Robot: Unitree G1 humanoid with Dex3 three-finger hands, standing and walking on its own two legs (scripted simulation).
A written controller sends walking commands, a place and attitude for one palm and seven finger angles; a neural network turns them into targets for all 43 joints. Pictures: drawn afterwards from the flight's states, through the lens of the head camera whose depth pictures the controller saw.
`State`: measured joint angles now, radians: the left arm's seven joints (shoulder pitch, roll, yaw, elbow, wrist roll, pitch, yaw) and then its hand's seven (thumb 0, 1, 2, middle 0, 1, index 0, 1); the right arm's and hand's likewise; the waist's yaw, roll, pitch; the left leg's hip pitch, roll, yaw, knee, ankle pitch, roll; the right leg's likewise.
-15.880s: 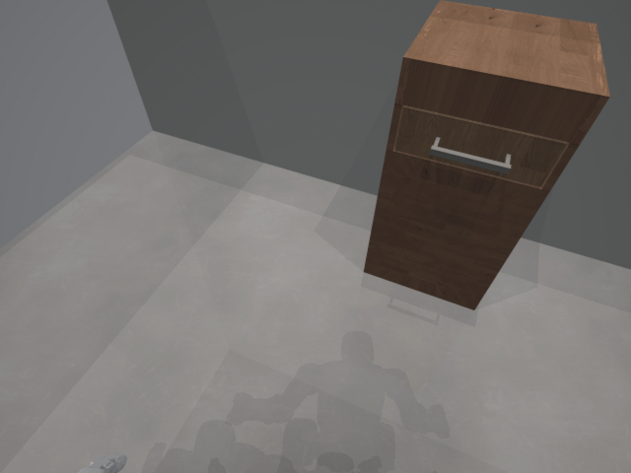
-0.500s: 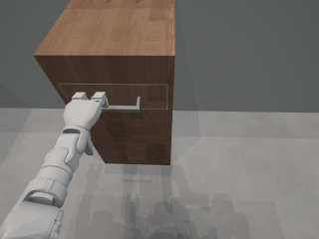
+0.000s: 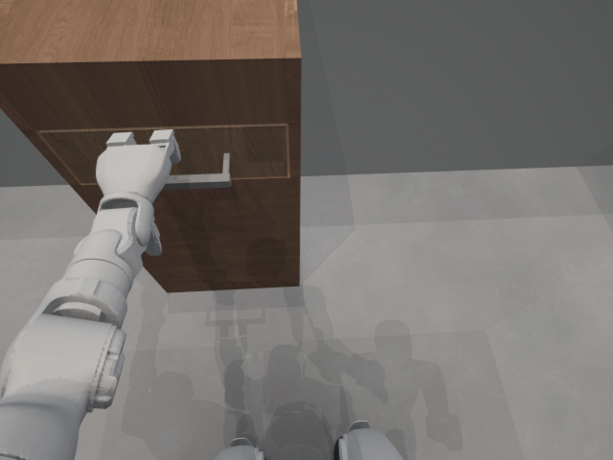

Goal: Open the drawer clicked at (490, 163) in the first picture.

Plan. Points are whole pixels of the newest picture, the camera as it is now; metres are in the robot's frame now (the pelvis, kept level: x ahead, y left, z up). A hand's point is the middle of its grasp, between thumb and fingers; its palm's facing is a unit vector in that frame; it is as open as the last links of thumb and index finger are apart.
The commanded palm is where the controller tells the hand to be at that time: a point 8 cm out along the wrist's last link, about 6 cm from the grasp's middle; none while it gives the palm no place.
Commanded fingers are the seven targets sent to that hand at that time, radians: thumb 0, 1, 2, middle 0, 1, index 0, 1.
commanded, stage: move the hooked fingers above the handle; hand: left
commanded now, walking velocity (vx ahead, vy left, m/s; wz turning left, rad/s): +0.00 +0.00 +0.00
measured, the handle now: (174, 172) +0.58 +0.19 -0.06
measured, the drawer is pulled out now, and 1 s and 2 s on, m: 0.00 0.00 0.00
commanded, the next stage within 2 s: lower the fingers behind the handle in 0.86 s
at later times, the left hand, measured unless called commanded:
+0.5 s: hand (158, 186) +0.51 +0.20 -0.01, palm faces -0.11 -0.02 -0.99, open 13.9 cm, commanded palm +0.50 +0.19 +0.05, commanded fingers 0.00 -0.50 0.30 -0.30 -1.20 -0.30 -1.20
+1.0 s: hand (160, 185) +0.51 +0.19 -0.01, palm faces -0.06 -0.04 -1.00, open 13.9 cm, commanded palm +0.50 +0.19 +0.04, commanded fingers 0.00 -0.50 0.30 -0.30 -1.20 -0.30 -1.20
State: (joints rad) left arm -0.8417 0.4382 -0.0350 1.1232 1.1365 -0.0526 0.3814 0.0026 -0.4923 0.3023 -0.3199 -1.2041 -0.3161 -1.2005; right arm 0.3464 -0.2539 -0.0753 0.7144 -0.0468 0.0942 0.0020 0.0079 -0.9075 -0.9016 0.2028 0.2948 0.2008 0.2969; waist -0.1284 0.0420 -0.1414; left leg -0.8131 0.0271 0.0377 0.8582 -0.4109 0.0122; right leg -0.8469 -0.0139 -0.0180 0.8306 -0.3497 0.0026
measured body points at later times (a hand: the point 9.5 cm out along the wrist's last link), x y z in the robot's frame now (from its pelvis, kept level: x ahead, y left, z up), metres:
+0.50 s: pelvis +0.01 +0.01 -0.01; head +0.14 +0.00 +0.42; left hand +0.51 +0.19 +0.04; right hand -0.02 -0.26 -0.14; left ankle -0.01 +0.11 -0.69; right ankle +0.02 -0.12 -0.69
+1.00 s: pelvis +0.01 +0.01 -0.01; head +0.14 +0.01 +0.42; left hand +0.51 +0.19 +0.05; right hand +0.01 -0.27 -0.14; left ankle -0.01 +0.11 -0.69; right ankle +0.02 -0.12 -0.69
